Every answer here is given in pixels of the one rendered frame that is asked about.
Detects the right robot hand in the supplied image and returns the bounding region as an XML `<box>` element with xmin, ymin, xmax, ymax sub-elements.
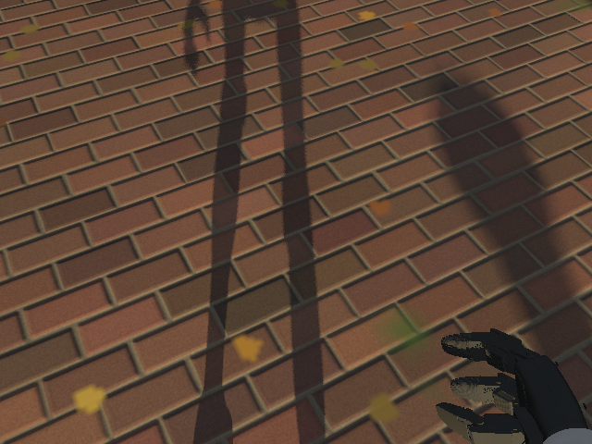
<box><xmin>436</xmin><ymin>328</ymin><xmax>588</xmax><ymax>444</ymax></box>

